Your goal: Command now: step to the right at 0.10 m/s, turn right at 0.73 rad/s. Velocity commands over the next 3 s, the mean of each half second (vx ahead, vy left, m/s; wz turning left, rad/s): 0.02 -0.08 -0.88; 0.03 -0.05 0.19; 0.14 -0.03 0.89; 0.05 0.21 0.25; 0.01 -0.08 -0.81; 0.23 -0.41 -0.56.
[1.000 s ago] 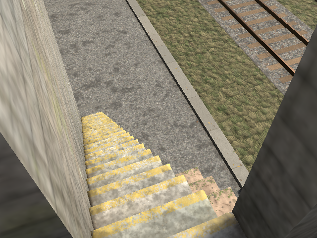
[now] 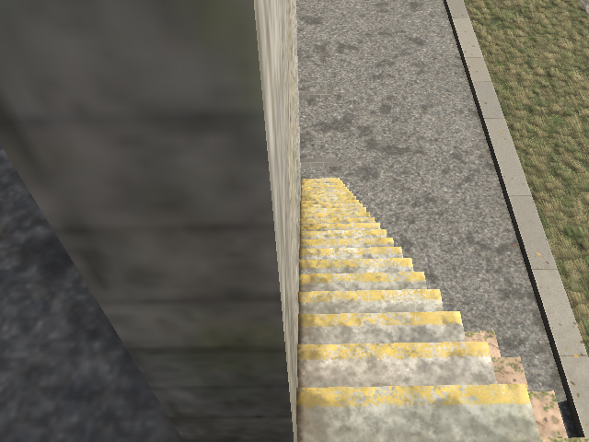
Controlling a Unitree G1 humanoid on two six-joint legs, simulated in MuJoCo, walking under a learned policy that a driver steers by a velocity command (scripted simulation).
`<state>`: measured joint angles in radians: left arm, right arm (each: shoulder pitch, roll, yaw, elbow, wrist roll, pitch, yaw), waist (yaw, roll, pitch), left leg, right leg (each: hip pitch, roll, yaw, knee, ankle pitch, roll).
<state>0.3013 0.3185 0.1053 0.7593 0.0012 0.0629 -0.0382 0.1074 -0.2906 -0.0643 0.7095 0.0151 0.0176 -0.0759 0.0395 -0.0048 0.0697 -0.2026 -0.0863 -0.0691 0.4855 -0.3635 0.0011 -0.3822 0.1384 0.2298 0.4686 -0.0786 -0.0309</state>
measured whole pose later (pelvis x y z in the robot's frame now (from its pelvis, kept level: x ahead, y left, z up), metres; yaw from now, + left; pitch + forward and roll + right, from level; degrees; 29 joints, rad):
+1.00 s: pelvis +0.01 -0.12 -0.02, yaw -17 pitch +3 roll -1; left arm 0.12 0.24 0.03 0.63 0.02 0.06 0.00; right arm 0.29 -0.29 -0.10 0.67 -0.03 0.09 -0.02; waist -0.05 0.02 0.02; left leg -0.46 0.00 -0.12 0.69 -0.28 -0.04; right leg -0.45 0.06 0.02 0.89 -0.53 0.01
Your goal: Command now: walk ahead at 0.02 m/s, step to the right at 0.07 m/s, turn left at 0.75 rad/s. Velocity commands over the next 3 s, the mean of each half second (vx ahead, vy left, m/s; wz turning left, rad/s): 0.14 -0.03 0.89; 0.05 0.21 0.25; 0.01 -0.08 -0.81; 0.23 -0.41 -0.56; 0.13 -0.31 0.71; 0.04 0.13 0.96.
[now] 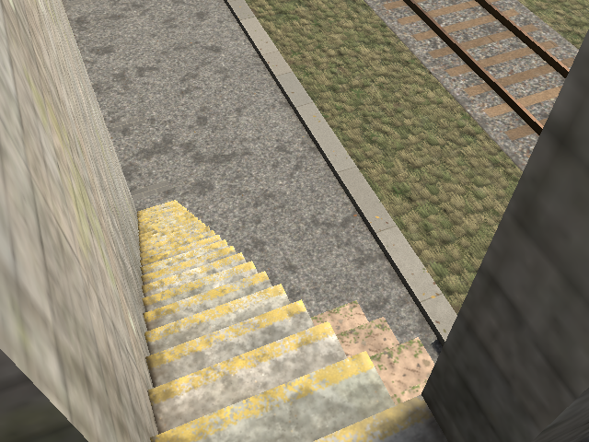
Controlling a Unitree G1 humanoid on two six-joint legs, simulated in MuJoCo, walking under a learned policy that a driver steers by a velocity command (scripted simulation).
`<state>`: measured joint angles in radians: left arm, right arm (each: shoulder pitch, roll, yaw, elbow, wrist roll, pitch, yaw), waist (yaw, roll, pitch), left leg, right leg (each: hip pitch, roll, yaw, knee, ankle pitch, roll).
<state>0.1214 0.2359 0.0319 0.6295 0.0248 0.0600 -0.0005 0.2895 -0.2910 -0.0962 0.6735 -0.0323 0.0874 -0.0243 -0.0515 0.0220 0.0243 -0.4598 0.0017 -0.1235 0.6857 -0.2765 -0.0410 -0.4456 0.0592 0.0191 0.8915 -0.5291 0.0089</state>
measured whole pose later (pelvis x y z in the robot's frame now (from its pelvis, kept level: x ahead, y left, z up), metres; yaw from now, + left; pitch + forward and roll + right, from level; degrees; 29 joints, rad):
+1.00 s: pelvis -0.04 +0.11 +0.01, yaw +29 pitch -1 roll +3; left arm 0.25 0.26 0.07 0.82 0.03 0.10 0.01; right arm 0.19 -0.24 -0.01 0.79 -0.03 0.04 -0.05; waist 0.00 -0.03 0.09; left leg -0.26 -0.05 0.29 0.49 -0.23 0.13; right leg -0.39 -0.01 -0.10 1.04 -0.53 -0.03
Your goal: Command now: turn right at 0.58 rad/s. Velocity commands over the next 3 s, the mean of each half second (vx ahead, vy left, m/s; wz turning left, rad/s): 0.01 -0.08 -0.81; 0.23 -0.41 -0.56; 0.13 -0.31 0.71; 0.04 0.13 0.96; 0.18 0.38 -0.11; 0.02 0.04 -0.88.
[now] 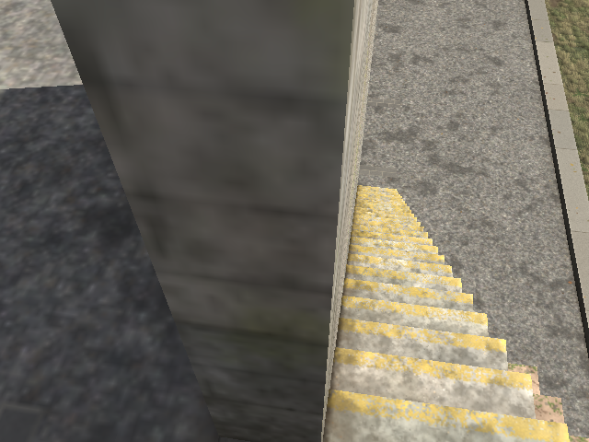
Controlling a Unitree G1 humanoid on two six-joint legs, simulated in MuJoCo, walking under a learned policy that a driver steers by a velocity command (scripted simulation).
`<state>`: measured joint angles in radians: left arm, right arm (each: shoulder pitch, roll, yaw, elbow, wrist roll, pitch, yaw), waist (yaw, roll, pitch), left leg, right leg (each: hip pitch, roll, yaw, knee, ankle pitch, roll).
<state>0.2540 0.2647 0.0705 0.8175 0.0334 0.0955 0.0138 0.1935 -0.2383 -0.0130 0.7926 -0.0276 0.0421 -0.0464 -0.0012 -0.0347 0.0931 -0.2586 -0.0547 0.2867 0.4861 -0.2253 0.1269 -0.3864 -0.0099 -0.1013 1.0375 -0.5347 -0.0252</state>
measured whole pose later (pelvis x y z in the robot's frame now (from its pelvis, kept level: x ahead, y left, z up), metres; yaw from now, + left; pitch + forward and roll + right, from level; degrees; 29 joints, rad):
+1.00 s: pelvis -0.14 -0.14 -0.01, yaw -40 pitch +3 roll +1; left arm 0.09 0.23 0.01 0.72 0.03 0.04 -0.09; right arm 0.40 -0.33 -0.12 0.87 -0.05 -0.03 -0.04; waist -0.10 0.01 -0.02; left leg -0.25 0.28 0.07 0.73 -0.49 -0.07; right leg -0.36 -0.10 0.08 0.65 -0.40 0.10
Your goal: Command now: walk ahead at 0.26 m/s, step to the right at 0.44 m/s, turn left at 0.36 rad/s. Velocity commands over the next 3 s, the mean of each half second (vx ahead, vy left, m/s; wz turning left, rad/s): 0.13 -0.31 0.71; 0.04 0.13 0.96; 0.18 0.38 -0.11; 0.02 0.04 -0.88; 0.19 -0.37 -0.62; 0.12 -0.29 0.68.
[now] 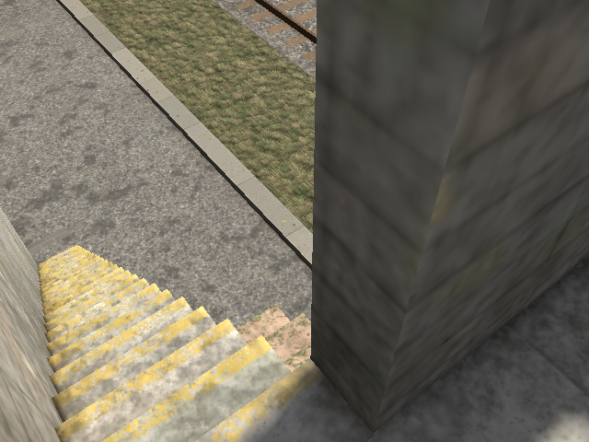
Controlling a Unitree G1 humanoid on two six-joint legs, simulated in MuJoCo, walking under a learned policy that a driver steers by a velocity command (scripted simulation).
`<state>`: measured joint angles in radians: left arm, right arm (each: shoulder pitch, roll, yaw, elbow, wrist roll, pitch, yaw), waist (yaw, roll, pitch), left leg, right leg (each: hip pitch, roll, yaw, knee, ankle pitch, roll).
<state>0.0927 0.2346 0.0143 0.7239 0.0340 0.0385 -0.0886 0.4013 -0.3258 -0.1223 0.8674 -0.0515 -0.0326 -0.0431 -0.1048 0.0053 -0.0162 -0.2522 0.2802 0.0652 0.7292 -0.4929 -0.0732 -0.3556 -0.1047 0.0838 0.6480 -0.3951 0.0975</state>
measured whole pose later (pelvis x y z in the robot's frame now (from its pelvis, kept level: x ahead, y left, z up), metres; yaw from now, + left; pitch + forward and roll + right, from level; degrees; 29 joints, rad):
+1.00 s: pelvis +0.12 -0.14 +0.02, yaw +55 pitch +1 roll -2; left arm 0.29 0.22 0.04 0.76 0.04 -0.18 0.04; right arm 0.25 -0.28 -0.03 0.71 -0.04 0.06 0.11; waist 0.07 0.09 0.03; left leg -0.66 0.13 -0.17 1.47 -0.29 -0.26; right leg -0.13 -0.12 -0.28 0.39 -0.25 0.05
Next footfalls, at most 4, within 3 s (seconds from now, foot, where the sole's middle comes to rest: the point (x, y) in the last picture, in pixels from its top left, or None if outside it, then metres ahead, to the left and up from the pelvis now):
0.34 left None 0.16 0.02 -0.75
0.62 right None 0.25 -0.23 -0.75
1.18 left None -0.05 0.05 -0.75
1.66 right None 0.05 -0.02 -0.75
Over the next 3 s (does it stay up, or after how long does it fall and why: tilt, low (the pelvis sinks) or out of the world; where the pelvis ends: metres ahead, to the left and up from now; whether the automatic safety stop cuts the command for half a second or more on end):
stays up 0.10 -0.20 0.01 its command is cut before an obstacle from the start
